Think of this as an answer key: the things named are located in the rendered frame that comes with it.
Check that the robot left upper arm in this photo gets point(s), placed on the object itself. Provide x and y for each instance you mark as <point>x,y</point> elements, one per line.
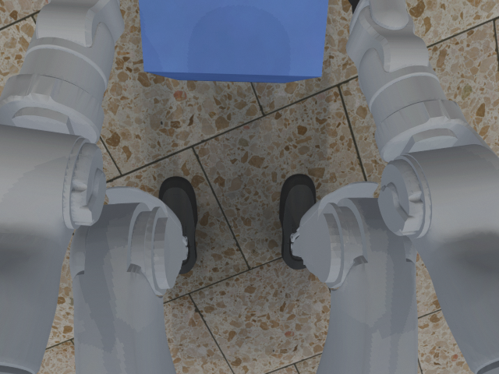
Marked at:
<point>50,184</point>

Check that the carton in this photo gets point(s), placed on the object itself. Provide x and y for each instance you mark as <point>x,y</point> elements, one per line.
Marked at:
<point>257,41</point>

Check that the robot right upper arm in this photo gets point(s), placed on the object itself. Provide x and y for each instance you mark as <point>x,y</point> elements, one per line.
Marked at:
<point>447,202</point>

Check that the robot left shin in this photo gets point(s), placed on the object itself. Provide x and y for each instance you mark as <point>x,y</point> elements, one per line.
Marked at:
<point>124,194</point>

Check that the robot right forearm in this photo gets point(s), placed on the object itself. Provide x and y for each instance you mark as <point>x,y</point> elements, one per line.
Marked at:
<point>401,88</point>

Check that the robot right thigh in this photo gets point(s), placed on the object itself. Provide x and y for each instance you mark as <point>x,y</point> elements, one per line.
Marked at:
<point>373,325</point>

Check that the robot left forearm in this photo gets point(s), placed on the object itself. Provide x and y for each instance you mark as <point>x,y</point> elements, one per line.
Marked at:
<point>66,69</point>

